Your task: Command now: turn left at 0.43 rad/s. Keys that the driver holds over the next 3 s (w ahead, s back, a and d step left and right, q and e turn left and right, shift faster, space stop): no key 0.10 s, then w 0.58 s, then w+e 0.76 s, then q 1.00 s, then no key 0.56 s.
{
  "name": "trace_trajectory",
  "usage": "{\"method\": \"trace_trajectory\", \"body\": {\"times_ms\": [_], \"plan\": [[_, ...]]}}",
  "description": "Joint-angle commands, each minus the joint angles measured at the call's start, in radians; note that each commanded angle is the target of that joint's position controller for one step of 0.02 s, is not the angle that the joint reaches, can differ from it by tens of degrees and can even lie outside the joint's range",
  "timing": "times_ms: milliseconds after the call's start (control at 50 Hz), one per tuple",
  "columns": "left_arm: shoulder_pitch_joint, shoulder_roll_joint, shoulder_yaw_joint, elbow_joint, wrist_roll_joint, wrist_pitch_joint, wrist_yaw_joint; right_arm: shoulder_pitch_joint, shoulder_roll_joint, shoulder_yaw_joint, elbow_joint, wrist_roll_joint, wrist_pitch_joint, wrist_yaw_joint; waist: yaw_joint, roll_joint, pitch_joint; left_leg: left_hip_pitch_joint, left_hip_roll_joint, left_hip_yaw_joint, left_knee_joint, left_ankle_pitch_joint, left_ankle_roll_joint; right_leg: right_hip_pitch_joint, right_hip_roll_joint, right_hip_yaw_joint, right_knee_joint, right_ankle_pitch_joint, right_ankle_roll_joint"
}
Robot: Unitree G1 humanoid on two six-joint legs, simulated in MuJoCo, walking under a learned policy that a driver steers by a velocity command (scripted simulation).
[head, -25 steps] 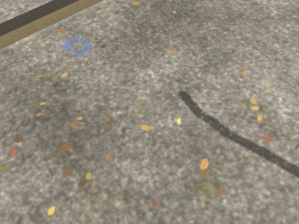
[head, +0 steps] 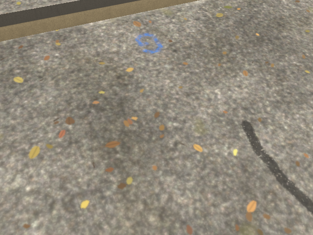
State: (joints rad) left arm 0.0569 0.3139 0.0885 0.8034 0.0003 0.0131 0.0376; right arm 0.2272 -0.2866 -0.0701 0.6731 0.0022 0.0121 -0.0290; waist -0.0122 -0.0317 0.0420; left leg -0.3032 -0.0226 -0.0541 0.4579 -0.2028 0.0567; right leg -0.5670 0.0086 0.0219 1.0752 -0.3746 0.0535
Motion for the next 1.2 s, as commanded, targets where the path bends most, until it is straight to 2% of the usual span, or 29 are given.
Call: {"method": "trace_trajectory", "body": {"times_ms": [20,100,180,240,260,280,300,320,340,380,420,520,580,620,660,680,700,720,740,760,780,800,820,860,920,1020,1120,1160,1200], "plan": [[-0.017,0.047,0.006,-0.055,-0.006,-0.012,-0.001,-0.017,-0.15,-0.038,-0.081,0.002,-0.011,-0.015,0.005,0.149,-0.174,0.253,0.234,-0.223,-0.086,0.471,0.166,-0.049,-0.019,0.037,-0.107,0.052,0.017],[-0.019,0.047,-0.001,-0.048,-0.008,-0.01,-0.013,-0.03,-0.156,-0.035,-0.083,-0.011,0.0,-0.011,-0.013,0.179,-0.148,0.176,0.228,-0.235,-0.091,0.369,0.177,0.085,-0.026,0.023,-0.256,0.037,0.025],[-0.028,0.062,-0.003,-0.051,-0.017,-0.031,-0.036,-0.001,-0.152,-0.027,-0.052,0.0,-0.001,0.005,-0.043,0.204,-0.076,0.09,0.213,-0.324,-0.18,-0.254,0.178,0.157,-0.011,-0.023,-0.399,0.001,-0.012],[0.045,0.048,-0.006,-0.017,-0.022,-0.072,-0.055,-0.018,-0.145,-0.018,-0.04,0.006,-0.01,0.008,0.008,0.168,-0.042,0.028,0.183,-0.341,-0.15,-0.364,0.149,0.314,0.008,-0.059,-0.627,0.093,-0.075],[0.098,0.052,-0.004,0.006,-0.016,-0.084,-0.055,-0.026,-0.12,-0.009,-0.041,0.003,-0.016,0.008,0.032,0.148,-0.059,-0.015,0.152,-0.33,-0.108,-0.344,0.121,0.412,-0.014,-0.029,-0.667,0.115,-0.097],[0.198,0.085,0.003,0.033,-0.007,-0.093,-0.05,-0.064,-0.068,0.007,-0.055,-0.002,-0.027,0.01,0.07,0.078,-0.085,-0.118,0.096,-0.258,0.044,-0.316,0.074,0.541,-0.128,0.095,-0.705,0.083,-0.14],[0.274,0.192,0.026,0.061,-0.004,-0.095,-0.047,-0.067,-0.018,0.019,-0.095,-0.003,-0.044,0.015,0.05,-0.145,-0.09,-0.309,-0.057,-0.032,0.287,-0.309,0.0,0.64,-0.287,0.365,-0.787,-0.056,-0.246],[0.306,0.201,0.035,0.064,0.005,-0.102,-0.053,-0.149,-0.107,-0.004,-0.126,0.014,-0.06,0.01,0.106,-0.189,0.005,-0.497,-0.037,-0.014,0.448,-0.413,-0.026,0.619,-0.419,0.6,-0.889,-0.176,-0.359],[0.279,0.149,0.02,0.053,0.005,-0.111,-0.047,-0.152,-0.147,-0.021,-0.119,0.032,-0.071,0.011,0.094,-0.114,0.055,-0.559,0.017,-0.07,0.553,-0.347,-0.025,0.611,-0.408,0.577,-0.895,-0.23,-0.357],[0.238,0.102,0.004,0.04,-0.013,-0.112,-0.04,-0.12,-0.121,-0.02,-0.096,0.019,-0.08,0.025,0.069,-0.115,0.054,-0.603,0.063,-0.041,0.583,-0.197,-0.034,0.642,-0.325,0.438,-0.908,-0.171,-0.294],[0.25,0.082,-0.006,0.043,-0.012,-0.109,-0.036,-0.149,-0.086,-0.015,-0.1,0.009,-0.09,0.035,0.074,-0.094,0.044,-0.558,0.092,-0.007,0.535,-0.071,-0.049,0.62,-0.271,0.311,-0.93,0.021,-0.261],[0.292,0.109,-0.006,0.052,-0.015,-0.095,-0.033,-0.238,-0.005,0.015,-0.128,0.015,-0.098,0.057,0.108,-0.087,0.032,-0.348,0.067,0.086,0.246,0.113,-0.073,0.508,-0.192,0.104,-0.934,0.298,-0.233],[0.341,0.138,-0.001,0.066,-0.024,-0.091,-0.037,-0.275,-0.025,0.011,-0.144,0.024,-0.097,0.068,0.12,-0.092,0.05,-0.272,0.052,0.095,0.145,0.137,-0.06,0.504,-0.229,0.104,-0.927,0.315,-0.234],[0.344,0.149,0.003,0.072,-0.032,-0.087,-0.037,-0.27,-0.049,0.004,-0.152,0.028,-0.098,0.073,0.098,-0.099,0.06,-0.244,0.052,0.085,0.102,0.119,-0.03,0.537,-0.265,0.114,-0.909,0.364,-0.224],[0.323,0.168,0.009,0.072,-0.033,-0.08,-0.035,-0.178,-0.089,-0.016,-0.131,0.024,-0.098,0.068,0.023,-0.103,0.008,-0.095,0.019,0.106,0.063,0.102,0.011,0.556,-0.263,0.08,-0.797,0.631,-0.199],[0.323,0.158,0.005,0.072,-0.031,-0.077,-0.033,-0.047,-0.124,-0.037,-0.09,0.02,-0.095,0.06,-0.045,-0.079,-0.078,0.089,-0.007,0.124,0.045,0.104,0.04,0.529,-0.222,0.032,-0.635,0.789,-0.177],[0.317,0.124,-0.009,0.059,-0.018,-0.079,-0.033,0.121,-0.166,-0.057,-0.053,0.016,-0.091,0.048,-0.125,-0.042,-0.191,0.369,0.068,0.048,0.072,0.096,0.079,0.365,-0.178,0.01,-0.401,0.715,-0.143],[0.394,0.005,-0.046,0.021,-0.006,-0.092,-0.035,0.245,-0.273,-0.077,-0.038,-0.015,-0.086,0.038,-0.118,0.222,-0.373,0.722,0.363,-0.393,0.013,-0.102,0.207,0.016,-0.033,-0.039,0.019,0.25,-0.072],[0.39,0.036,-0.041,0.034,-0.028,-0.112,-0.039,0.253,-0.21,-0.058,-0.031,-0.013,-0.088,0.043,-0.118,0.302,-0.447,0.692,0.448,-0.699,-0.169,-0.239,0.256,-0.089,0.019,0.111,0.195,-0.173,-0.075],[0.317,0.121,-0.014,0.012,-0.056,-0.117,-0.044,0.173,-0.154,-0.036,-0.03,-0.006,-0.092,0.045,-0.103,0.229,-0.259,0.556,0.42,-0.553,-0.188,-0.279,0.206,-0.178,-0.039,0.122,0.257,-0.122,-0.089],[0.255,0.119,-0.015,-0.003,-0.058,-0.117,-0.044,0.11,-0.119,-0.025,-0.031,-0.001,-0.094,0.045,-0.075,0.176,-0.155,0.418,0.377,-0.399,-0.203,-0.22,0.173,-0.175,-0.09,0.089,0.232,-0.038,-0.101],[0.233,0.1,-0.014,-0.004,-0.043,-0.112,-0.041,0.053,-0.092,-0.017,-0.025,-0.003,-0.099,0.048,-0.041,0.128,-0.089,0.299,0.33,-0.296,-0.237,-0.136,0.151,-0.143,-0.12,0.079,0.176,0.03,-0.099],[0.251,0.089,-0.008,0.006,-0.034,-0.098,-0.038,0.012,-0.071,-0.012,-0.022,-0.009,-0.11,0.051,-0.006,0.145,-0.06,0.218,0.292,-0.205,-0.27,-0.059,0.132,-0.089,-0.148,0.087,0.13,0.083,-0.096],[0.288,0.043,-0.013,0.022,-0.034,-0.07,-0.037,-0.018,-0.059,-0.014,-0.004,-0.012,-0.13,0.052,0.026,0.137,-0.042,0.138,0.273,-0.105,-0.322,0.04,0.133,-0.03,-0.153,0.085,0.115,0.137,-0.082],[0.237,0.028,-0.01,-0.001,-0.031,-0.051,-0.032,-0.01,-0.073,-0.023,0.031,-0.019,-0.143,0.045,0.034,0.099,0.005,0.131,0.268,0.011,-0.352,0.16,0.135,-0.111,-0.144,0.115,0.042,0.236,-0.063],[0.09,0.01,-0.021,-0.055,-0.018,-0.066,-0.06,0.019,-0.106,-0.031,0.064,-0.014,-0.136,0.026,-0.007,0.067,0.042,0.177,0.247,0.164,-0.373,0.237,0.11,-0.116,-0.121,0.049,-0.261,0.474,-0.059],[-0.064,-0.006,-0.035,-0.141,-0.021,-0.069,-0.093,0.109,-0.141,-0.045,0.113,0.006,-0.102,0.016,-0.066,0.047,0.082,0.371,0.301,0.222,-0.313,0.337,0.099,-0.184,-0.107,-0.025,-0.421,0.416,-0.098],[-0.073,0.008,-0.029,-0.17,-0.023,-0.069,-0.105,0.107,-0.159,-0.049,0.117,0.012,-0.084,0.013,-0.048,0.07,0.059,0.428,0.311,0.249,-0.231,0.555,0.083,-0.144,-0.072,-0.074,-0.45,0.319,-0.127],[0.005,0.05,-0.006,-0.175,-0.027,-0.062,-0.107,0.093,-0.191,-0.056,0.111,0.016,-0.066,0.004,0.009,0.123,-0.028,0.454,0.307,0.271,-0.06,0.922,0.06,0.007,0.005,-0.139,-0.438,0.208,-0.169]]}}
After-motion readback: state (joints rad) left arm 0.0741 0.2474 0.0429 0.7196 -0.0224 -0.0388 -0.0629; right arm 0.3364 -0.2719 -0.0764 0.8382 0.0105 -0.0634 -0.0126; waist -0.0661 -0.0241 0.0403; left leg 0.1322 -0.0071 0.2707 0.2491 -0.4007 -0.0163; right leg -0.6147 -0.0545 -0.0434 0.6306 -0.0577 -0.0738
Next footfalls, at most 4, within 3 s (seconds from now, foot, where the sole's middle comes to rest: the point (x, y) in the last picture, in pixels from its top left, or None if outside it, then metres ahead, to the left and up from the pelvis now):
0.28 right None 0.06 -0.14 -0.78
0.70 left None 0.34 0.15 -0.78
1.24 right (169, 188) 0.64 -0.10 -0.78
1.70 left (145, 130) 0.95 0.01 -0.78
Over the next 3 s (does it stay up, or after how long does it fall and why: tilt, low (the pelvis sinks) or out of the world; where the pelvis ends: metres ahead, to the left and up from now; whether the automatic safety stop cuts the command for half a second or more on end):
stays up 0.82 -0.05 -0.01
